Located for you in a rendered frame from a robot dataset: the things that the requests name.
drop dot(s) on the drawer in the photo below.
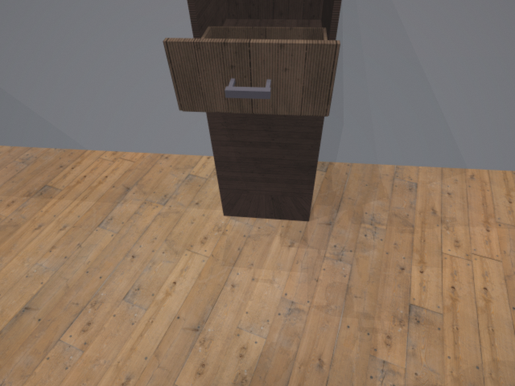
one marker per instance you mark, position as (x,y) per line
(300,62)

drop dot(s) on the cabinet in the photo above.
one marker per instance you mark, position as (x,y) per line
(265,164)

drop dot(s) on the handle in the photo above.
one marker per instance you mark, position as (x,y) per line
(248,92)

